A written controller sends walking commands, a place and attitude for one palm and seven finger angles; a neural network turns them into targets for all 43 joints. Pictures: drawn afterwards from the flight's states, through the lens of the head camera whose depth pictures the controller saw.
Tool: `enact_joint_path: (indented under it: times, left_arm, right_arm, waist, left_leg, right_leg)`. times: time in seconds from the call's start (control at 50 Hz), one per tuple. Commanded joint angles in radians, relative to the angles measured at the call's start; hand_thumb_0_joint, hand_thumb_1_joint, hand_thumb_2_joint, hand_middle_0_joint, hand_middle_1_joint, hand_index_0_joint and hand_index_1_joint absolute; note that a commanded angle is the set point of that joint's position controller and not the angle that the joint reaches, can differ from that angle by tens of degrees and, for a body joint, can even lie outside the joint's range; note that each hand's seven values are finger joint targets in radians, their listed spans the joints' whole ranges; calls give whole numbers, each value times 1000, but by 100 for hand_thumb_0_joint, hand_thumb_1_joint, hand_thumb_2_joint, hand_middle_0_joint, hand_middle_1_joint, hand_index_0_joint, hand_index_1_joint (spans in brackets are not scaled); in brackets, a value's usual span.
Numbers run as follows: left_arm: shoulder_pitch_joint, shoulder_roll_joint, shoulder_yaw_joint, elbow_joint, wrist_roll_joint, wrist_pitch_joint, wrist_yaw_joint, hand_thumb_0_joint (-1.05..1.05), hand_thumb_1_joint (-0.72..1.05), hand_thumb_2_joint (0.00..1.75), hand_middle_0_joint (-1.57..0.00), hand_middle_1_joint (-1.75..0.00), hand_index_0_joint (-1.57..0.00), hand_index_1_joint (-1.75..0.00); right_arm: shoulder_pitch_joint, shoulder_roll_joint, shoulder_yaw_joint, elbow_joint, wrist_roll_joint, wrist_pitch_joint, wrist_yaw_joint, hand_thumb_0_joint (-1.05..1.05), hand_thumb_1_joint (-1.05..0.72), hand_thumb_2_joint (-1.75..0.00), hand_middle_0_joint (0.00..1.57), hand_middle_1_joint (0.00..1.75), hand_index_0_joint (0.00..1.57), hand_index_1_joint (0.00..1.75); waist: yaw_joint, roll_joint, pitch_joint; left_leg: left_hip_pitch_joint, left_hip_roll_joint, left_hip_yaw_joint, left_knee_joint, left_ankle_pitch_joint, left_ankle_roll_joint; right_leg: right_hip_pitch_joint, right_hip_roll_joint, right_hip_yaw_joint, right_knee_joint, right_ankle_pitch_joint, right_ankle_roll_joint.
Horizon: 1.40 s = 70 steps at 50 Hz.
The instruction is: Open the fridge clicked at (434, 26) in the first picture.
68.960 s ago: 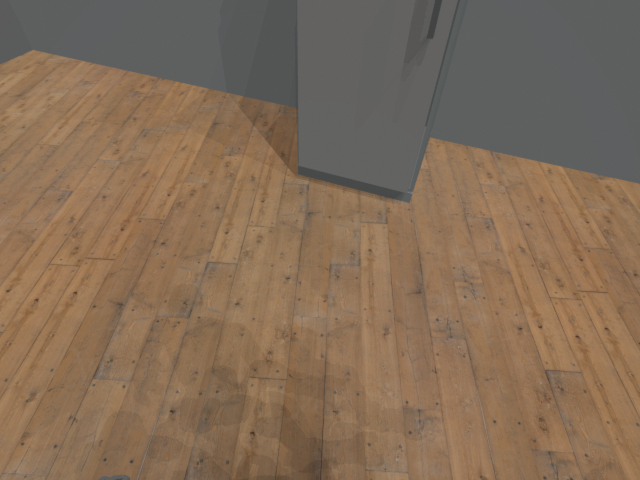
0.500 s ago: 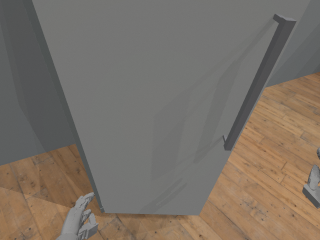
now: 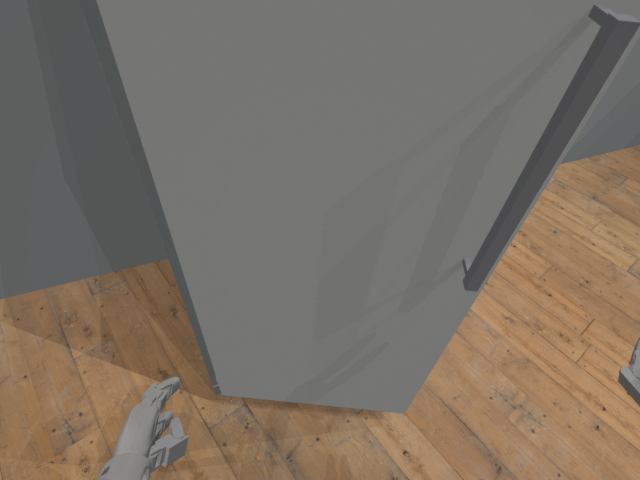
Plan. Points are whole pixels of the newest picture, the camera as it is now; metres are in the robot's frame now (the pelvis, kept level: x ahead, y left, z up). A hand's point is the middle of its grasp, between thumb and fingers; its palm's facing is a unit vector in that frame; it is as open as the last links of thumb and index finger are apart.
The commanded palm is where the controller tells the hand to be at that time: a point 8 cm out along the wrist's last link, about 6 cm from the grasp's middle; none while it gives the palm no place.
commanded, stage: step back with the hand held close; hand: right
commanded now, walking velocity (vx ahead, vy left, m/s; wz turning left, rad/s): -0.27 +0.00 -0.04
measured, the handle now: (519, 182) +0.43 -0.23 +0.19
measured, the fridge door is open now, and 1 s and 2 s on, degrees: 27 27 27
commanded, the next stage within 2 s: stop stepping back and stand still in 0.98 s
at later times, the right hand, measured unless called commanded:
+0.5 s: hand out of the picture +0.11 -0.30 +0.16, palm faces +0.50 +0.76 -0.42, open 7.4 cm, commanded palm +0.05 -0.32 +0.17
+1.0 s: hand out of the picture +0.05 -0.29 +0.16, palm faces +0.40 +0.85 -0.35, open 7.4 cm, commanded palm -0.01 -0.33 +0.17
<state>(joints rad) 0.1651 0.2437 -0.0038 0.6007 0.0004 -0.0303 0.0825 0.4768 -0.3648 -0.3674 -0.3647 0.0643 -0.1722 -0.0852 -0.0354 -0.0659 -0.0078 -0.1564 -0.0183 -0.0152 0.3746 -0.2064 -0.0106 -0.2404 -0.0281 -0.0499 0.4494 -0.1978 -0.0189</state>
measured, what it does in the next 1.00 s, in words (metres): walks backwards: left foot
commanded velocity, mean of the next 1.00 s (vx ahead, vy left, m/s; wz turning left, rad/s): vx -0.33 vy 0.00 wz -0.02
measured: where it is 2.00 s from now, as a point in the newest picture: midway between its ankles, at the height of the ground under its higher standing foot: outside the picture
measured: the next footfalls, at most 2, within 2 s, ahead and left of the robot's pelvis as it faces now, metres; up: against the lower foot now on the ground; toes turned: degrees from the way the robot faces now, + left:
left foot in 0.84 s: -0.12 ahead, +0.11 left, +0.00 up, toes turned -2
right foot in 1.02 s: -0.06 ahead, -0.12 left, +0.00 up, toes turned +3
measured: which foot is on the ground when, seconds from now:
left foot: down 0.00-0.66, up 0.68-0.82, down 0.84-1.00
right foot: down 0.00-0.88, up 0.90-1.00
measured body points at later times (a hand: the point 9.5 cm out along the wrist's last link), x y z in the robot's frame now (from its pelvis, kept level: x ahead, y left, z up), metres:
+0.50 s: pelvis -0.08 -0.02 -0.02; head -0.07 -0.04 +0.43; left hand +0.11 +0.20 -0.09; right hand +0.08 -0.33 +0.18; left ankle -0.01 +0.13 -0.74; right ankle +0.02 -0.10 -0.74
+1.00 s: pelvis -0.16 -0.04 -0.01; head -0.17 -0.07 +0.44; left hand +0.00 +0.20 -0.09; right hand +0.02 -0.33 +0.18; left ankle -0.16 +0.11 -0.74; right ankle -0.09 -0.12 -0.73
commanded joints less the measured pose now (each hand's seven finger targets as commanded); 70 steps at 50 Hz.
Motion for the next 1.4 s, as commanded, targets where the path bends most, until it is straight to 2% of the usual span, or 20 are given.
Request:
enact_joint_path:
  times: [0.0, 0.14, 0.34, 0.52, 0.6, 0.64, 0.66, 0.74, 0.8, 0.84, 0.86, 0.9, 0.96, 1.02, 1.06, 1.12, 1.2, 1.26, 1.32, 1.38]
  left_arm:
    - [-95, 95, 45, -193, -9, -22, 14, 0, 90, 90, -20, -30, -20, -30]
    - [-77, 101, 46, -214, -12, -15, 15, 0, 90, 90, -20, -30, -20, -30]
    - [-51, 118, 52, -202, -10, -90, 13, 0, 90, 90, -20, -30, -20, -30]
    - [-17, 89, 48, -124, 10, -120, 4, 0, 90, 90, -20, -30, -20, -30]
    - [-32, 89, 41, -135, 2, -122, 10, 0, 90, 90, -20, -30, -20, -30]
    - [-50, 107, 47, -148, 1, -137, 15, 0, 90, 90, -20, -30, -20, -30]
    - [-46, 92, 55, -148, 9, -140, 14, 0, 90, 90, -20, -30, -20, -30]
    - [-20, 79, 61, -130, 11, -157, -17, 0, 90, 90, -20, -30, -20, -30]
    - [-12, 66, 51, -91, 25, -148, -24, 0, 90, 90, -20, -30, -20, -30]
    - [-23, 34, 32, -75, 29, -134, -18, 0, 90, 90, -20, -30, -20, -30]
    - [-41, 54, 46, -71, 10, -135, -9, 0, 90, 90, -20, -30, -20, -30]
    - [-83, 47, 33, -89, 18, -122, 2, 0, 90, 90, -20, -30, -20, -30]
    - [-70, 52, 16, -87, 16, -99, 13, 0, 90, 90, -20, -30, -20, -30]
    - [-32, 82, 50, -125, -13, -112, 7, 0, 90, 90, -20, -30, -20, -30]
    - [-31, 79, 59, -139, 36, -133, -10, 0, 90, 90, -20, -30, -20, -30]
    - [17, 81, 66, -138, 14, -150, -23, 0, 90, 90, -20, -30, -20, -30]
    - [9, 91, 49, -131, 18, -127, -5, 0, 90, 90, -20, -30, -20, -30]
    - [25, 82, 52, -96, 26, -106, 8, 0, 90, 90, -20, -30, -20, -30]
    - [-4, 89, 58, -73, 12, -83, 8, 0, 90, 90, -20, -30, -20, -30]
    - [-38, 85, 41, -61, -1, -77, 11, 0, 90, 90, -20, -30, -20, -30]
  right_arm:
    - [-6, -238, -170, -240, 13, -64, -35, 0, -90, -90, 20, 30, 20, 30]
    - [36, -240, -180, -276, 12, -76, -52, 0, -90, -90, 20, 30, 20, 30]
    - [-32, -216, -201, -312, -32, -126, -62, 0, -90, -90, 20, 30, 20, 30]
    - [-119, -229, -172, -323, -28, -151, -81, 0, -90, -90, 20, 30, 20, 30]
    - [-111, -227, -180, -329, -26, -166, -87, 0, -90, -90, 20, 30, 20, 30]
    - [-78, -237, -228, -354, -33, -177, -83, 0, -90, -90, 20, 30, 20, 30]
    - [-77, -245, -236, -364, -26, -181, -76, 0, -90, -90, 20, 30, 20, 30]
    - [73, -196, -209, -309, -1, -189, -60, 0, -90, -90, 20, 30, 20, 30]
    - [14, -210, -174, -318, 4, -199, -55, 0, -90, -90, 20, 30, 20, 30]
    - [-98, -250, -159, -316, -6, -204, -65, 0, -90, -90, 20, 30, 20, 30]
    - [-131, -223, -104, -291, -16, -182, -67, 0, -90, -90, 20, 30, 20, 30]
    - [-118, -247, -131, -276, -26, -156, -75, 0, -90, -90, 20, 30, 20, 30]
    - [-110, -269, -167, -298, -21, -151, -70, 0, -90, -90, 20, 30, 20, 30]
    - [-27, -292, -208, -363, 5, -183, -55, 0, -90, -90, 20, 30, 20, 30]
    - [39, -277, -233, -433, 15, -170, -47, 0, -90, -90, 20, 30, 20, 30]
    - [150, -247, -233, -457, 22, -158, -63, 0, -90, -90, 20, 30, 20, 30]
    - [115, -218, -187, -378, 1, -97, -70, 0, -90, -90, 20, 30, 20, 30]
    - [49, -262, -201, -322, 2, -88, -73, 0, -90, -90, 20, 30, 20, 30]
    - [-58, -209, -142, -271, 1, -45, -76, 0, -90, -90, 20, 30, 20, 30]
    - [-202, -189, -92, -214, -28, -48, -91, 0, -90, -90, 20, 30, 20, 30]
  waist:
    - [9, 59, -156]
    - [15, -2, -129]
    - [16, -96, -68]
    - [44, 106, -23]
    - [45, -8, -30]
    - [29, -220, -92]
    - [23, -190, -131]
    - [26, -159, -137]
    - [32, -76, -103]
    - [45, 129, -74]
    - [43, 245, -74]
    - [30, 235, -17]
    - [44, 84, 3]
    - [34, -119, -175]
    - [20, -267, -230]
    - [25, -112, -247]
    - [44, -205, -100]
    - [59, 52, -89]
    - [59, 304, -19]
    - [84, 159, 104]
  left_leg:
    - [-21, 51, -27, -13, 348, -2]
    - [12, 25, -21, 27, 185, -6]
    - [184, -23, -27, 283, 19, -12]
    - [-387, 127, -234, -79, -298, 80]
    - [-293, 36, -117, 62, -291, 32]
    - [10, -82, -3, 408, -143, -10]
    - [41, -83, -7, 499, -159, -9]
    - [-34, -72, 20, 324, -272, 21]
    - [-90, 26, -70, -40, -181, 56]
    - [-307, 252, -300, -160, 25, 139]
    - [-406, 284, -286, -156, -8, 160]
    - [-344, 293, -265, -102, 174, 175]
    - [-190, 183, -154, 73, 384, 95]
    - [-48, -58, -32, 317, -14, 0]
    - [-81, -73, -60, 551, -336, 4]
    - [-139, -58, -30, 363, -272, 7]
    - [126, -109, 98, 2, -237, 37]
    - [-139, 118, -85, -192, -229, 141]
    - [-385, 295, -271, -227, -561, 229]
    - [-385, 255, -148, -87, -495, 162]
  right_leg:
    - [124, -34, 47, -28, 330, -17]
    - [-18, -57, 78, -91, 142, -26]
    - [-473, -163, 218, -211, -504, -103]
    - [-52, 9, 96, 150, -262, 0]
    - [-162, -59, 205, -45, -392, -28]
    - [-401, -227, 384, -310, -575, -94]
    - [-395, -272, 406, -318, -522, -116]
    - [-212, -245, 273, -246, -353, -87]
    - [-97, -192, 213, -105, -218, -14]
    - [35, -57, 63, 205, -100, 55]
    - [69, 11, 55, 380, -148, 62]
    - [-90, 18, 96, 473, -178, 45]
    - [-130, 17, 108, 107, -24, 33]
    - [-35, -185, 267, -142, 461, -48]
    - [-93, -300, 448, -261, 162, -104]
    - [56, -230, 335, -202, -45, -117]
    - [-177, -84, 203, -312, -468, 31]
    - [45, 36, 53, 126, -193, 58]
    - [-42, 44, 112, 571, -173, 37]
    - [-71, -35, 99, 315, -236, -9]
